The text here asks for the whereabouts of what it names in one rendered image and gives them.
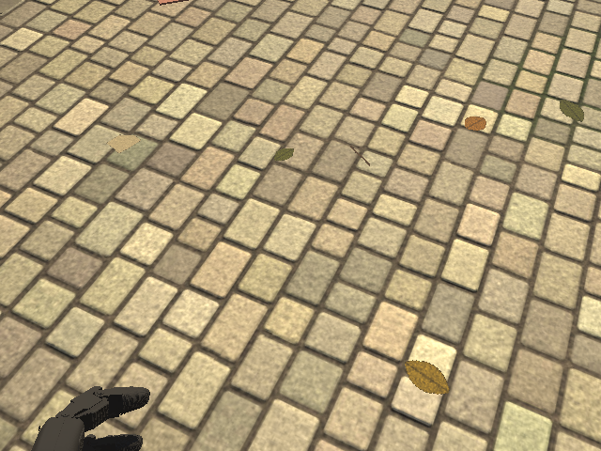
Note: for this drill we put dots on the left robot hand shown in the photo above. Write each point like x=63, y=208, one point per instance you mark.
x=66, y=431

